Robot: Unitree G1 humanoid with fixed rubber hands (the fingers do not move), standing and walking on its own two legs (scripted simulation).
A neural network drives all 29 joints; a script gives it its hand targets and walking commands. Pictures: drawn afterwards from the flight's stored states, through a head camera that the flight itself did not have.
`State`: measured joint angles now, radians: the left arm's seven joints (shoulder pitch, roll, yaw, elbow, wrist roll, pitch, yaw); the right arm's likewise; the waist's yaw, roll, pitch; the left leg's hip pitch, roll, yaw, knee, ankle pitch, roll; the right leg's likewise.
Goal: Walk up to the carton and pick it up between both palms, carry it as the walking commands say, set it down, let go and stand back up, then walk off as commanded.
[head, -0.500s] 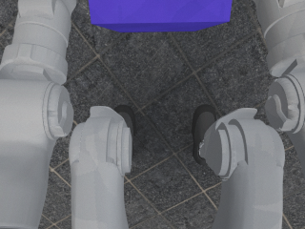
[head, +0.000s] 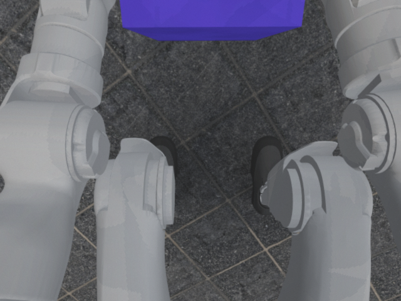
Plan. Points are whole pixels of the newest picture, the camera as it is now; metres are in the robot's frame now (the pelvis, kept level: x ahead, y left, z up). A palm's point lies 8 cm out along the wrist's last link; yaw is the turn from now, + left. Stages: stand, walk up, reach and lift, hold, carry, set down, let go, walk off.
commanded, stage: reach and lift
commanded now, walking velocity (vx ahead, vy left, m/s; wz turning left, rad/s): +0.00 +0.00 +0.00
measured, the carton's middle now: out of the picture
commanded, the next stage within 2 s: none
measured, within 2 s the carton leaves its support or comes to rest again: leaves its support in 0.66 s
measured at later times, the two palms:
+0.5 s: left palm out of the picture +0.56 +0.18 -0.19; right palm out of the picture +0.58 -0.12 -0.19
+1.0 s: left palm out of the picture +0.55 +0.18 -0.13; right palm out of the picture +0.58 -0.11 -0.12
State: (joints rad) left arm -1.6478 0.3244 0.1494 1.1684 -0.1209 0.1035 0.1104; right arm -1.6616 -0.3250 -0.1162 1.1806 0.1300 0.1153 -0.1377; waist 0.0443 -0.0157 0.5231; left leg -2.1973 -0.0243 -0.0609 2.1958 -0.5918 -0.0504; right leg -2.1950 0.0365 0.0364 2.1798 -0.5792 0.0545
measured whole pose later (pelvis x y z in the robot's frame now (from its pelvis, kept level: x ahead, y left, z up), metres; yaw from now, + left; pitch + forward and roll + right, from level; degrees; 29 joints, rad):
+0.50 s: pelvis +0.00 +0.00 -0.01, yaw +0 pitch +33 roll +0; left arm -1.57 0.31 0.26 1.00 -0.05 0.22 0.04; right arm -1.59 -0.30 -0.19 1.03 0.11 0.20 -0.10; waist 0.04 -0.02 0.52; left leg -2.20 -0.02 -0.05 2.24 -0.61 -0.05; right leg -2.21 0.05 0.05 2.23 -0.60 0.05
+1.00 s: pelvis -0.01 +0.00 +0.02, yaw +1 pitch +31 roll -1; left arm -1.53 0.25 0.29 0.85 0.01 0.34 0.12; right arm -1.59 -0.24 -0.28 0.92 -0.02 0.30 -0.16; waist 0.04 -0.02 0.53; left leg -2.09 -0.04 -0.06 2.12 -0.57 -0.05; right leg -2.08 0.05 0.06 2.11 -0.57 0.07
